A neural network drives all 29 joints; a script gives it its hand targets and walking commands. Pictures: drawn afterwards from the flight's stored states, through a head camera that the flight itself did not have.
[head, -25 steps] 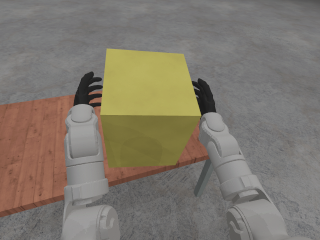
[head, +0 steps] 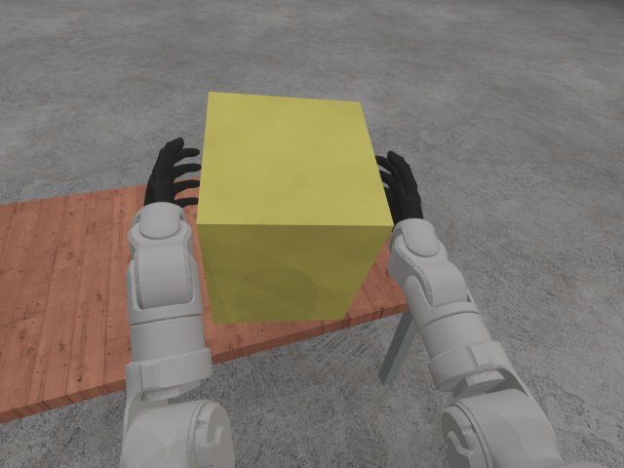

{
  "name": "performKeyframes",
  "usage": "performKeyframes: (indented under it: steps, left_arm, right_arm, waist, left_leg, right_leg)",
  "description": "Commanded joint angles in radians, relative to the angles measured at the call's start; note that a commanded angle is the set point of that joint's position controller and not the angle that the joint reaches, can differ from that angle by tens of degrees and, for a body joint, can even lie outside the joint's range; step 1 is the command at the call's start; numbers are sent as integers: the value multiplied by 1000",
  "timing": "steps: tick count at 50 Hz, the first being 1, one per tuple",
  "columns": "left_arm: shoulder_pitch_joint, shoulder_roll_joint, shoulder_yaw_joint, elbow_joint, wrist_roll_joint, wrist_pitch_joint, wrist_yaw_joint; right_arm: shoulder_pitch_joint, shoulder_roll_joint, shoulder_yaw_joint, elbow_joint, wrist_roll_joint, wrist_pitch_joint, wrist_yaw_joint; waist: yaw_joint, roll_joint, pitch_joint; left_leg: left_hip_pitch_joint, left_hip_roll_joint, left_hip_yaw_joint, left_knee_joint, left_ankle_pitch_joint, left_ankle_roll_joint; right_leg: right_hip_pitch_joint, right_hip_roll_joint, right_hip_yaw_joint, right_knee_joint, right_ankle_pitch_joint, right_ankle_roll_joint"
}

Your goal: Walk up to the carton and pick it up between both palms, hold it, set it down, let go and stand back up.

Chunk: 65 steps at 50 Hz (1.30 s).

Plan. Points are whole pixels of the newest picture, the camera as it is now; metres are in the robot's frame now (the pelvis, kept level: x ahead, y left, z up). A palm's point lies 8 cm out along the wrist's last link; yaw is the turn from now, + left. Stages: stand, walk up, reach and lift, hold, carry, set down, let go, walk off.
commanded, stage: set down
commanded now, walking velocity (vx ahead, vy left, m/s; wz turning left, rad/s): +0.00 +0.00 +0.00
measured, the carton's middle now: (283, 218) +0.41 +0.02 +0.12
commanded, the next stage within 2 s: none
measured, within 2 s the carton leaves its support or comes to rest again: neither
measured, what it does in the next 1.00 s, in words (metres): stands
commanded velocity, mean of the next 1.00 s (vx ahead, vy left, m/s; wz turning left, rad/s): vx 0.00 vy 0.00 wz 0.00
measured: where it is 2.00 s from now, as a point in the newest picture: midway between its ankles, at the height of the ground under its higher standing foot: outside the picture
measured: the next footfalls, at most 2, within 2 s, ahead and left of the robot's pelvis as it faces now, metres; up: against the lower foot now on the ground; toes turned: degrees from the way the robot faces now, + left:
none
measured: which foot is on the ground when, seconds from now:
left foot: down 0.00-1.00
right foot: down 0.00-1.00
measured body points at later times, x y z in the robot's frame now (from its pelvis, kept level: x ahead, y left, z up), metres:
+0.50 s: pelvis +0.02 -0.01 +0.00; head +0.01 +0.02 +0.45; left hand +0.39 +0.17 +0.13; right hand +0.40 -0.13 +0.13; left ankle +0.05 +0.11 -0.75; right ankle -0.01 -0.11 -0.75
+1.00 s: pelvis +0.02 +0.00 +0.00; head +0.02 +0.02 +0.45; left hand +0.41 +0.17 +0.11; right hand +0.41 -0.12 +0.11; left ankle +0.05 +0.11 -0.75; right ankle -0.01 -0.11 -0.75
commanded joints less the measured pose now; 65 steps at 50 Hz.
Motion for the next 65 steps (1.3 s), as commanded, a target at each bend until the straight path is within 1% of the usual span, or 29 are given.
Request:
performKeyframes:
  steps: [1, 4, 6, 8, 10, 12, 13, 17, 19, 22, 26, 31, 37, 44, 48, 56, 65]
  left_arm:
    - [-480, -451, -430, -25, -156, -83, -149]
    - [-458, -445, -399, 40, -132, -138, -155]
    - [-437, -437, -370, 75, -114, -171, -162]
    - [-422, -430, -348, 89, -102, -198, -171]
    - [-416, -426, -343, 90, -98, -226, -174]
    - [-412, -433, -353, 89, -101, -253, -173]
    - [-410, -433, -364, 85, -104, -267, -171]
    - [-415, -457, -435, 54, -133, -332, -148]
    - [-420, -469, -467, 38, -148, -368, -133]
    - [-423, -472, -485, 33, -156, -400, -115]
    - [-410, -471, -476, 50, -154, -413, -105]
    - [-393, -467, -430, 101, -136, -416, -110]
    - [-423, -473, -381, 180, -119, -441, -117]
    - [-505, -496, -355, 274, -114, -505, -100]
    - [-535, -505, -328, 329, -105, -541, -88]
    - [-557, -507, -257, 429, -82, -609, -74]
    - [-596, -505, -213, 510, -73, -700, -57]
  right_arm:
    - [-766, 428, 294, -321, 0, -130, 102]
    - [-742, 415, 245, -269, -56, -190, 124]
    - [-703, 407, 211, -222, -95, -225, 136]
    - [-667, 399, 188, -181, -126, -255, 144]
    - [-633, 396, 178, -147, -149, -282, 148]
    - [-613, 396, 179, -131, -165, -310, 149]
    - [-602, 397, 186, -129, -168, -323, 148]
    - [-610, 413, 246, -156, -159, -386, 137]
    - [-613, 425, 279, -163, -151, -413, 132]
    - [-607, 437, 306, -157, -143, -432, 126]
    - [-594, 445, 321, -133, -134, -433, 120]
    - [-576, 445, 303, -76, -141, -426, 119]
    - [-585, 441, 233, -5, -184, -438, 131]
    - [-631, 448, 135, 76, -249, -471, 155]
    - [-645, 458, 84, 131, -285, -481, 170]
    - [-649, 486, 7, 237, -348, -495, 194]
    - [-649, 528, -53, 315, -413, -522, 209]
  waist:
    - [12, 99, -377]
    - [35, 97, -332]
    - [44, 89, -296]
    - [47, 77, -271]
    - [50, 74, -266]
    - [46, 61, -277]
    - [45, 66, -294]
    - [38, 75, -412]
    - [39, 85, -462]
    - [48, 93, -492]
    - [63, 91, -489]
    - [77, 72, -443]
    - [84, 63, -411]
    - [92, 84, -453]
    - [101, 91, -473]
    - [123, 86, -487]
    - [135, 87, -538]
  left_leg:
    - [264, -27, 18, 12, 149, 14]
    - [229, -22, 30, -19, 59, 28]
    - [192, -21, 41, -43, 4, 35]
    - [165, -21, 52, -59, -13, 37]
    - [160, -21, 59, -63, -2, 33]
    - [172, -20, 61, -54, 50, 27]
    - [186, -21, 61, -43, 90, 21]
    - [238, -24, 47, 17, 288, -8]
    - [251, -25, 36, 40, 367, -17]
    - [243, -24, 24, 51, 411, -22]
    - [202, -28, 20, 42, 388, -17]
    - [155, -29, 30, 15, 315, -7]
    - [124, -24, 50, -10, 249, -4]
    - [144, -14, 65, -8, 253, -14]
    - [154, -11, 71, -4, 272, -17]
    - [133, -11, 84, -1, 316, -18]
    - [99, -10, 91, 6, 362, -20]
  right_leg:
    - [-136, 28, -50, -49, 98, 35]
    - [-159, 20, -54, -57, 15, 28]
    - [-156, 13, -53, -61, -21, 27]
    - [-142, 10, -54, -62, -32, 28]
    - [-135, 10, -56, -61, -25, 28]
    - [-123, 14, -60, -60, 16, 29]
    - [-114, 15, -61, -58, 47, 29]
    - [-63, 24, -62, -32, 238, 32]
    - [-46, 25, -57, -18, 325, 34]
    - [-30, 20, -49, -9, 390, 37]
    - [-10, 11, -33, -2, 428, 43]
    - [-2, 4, -24, -4, 412, 49]
    - [-21, 3, -27, -22, 328, 43]
    - [-75, 10, -39, -41, 234, 28]
    - [-98, 14, -41, -47, 208, 24]
    - [-93, 18, -35, -42, 240, 29]
    - [-76, 16, -24, -25, 318, 34]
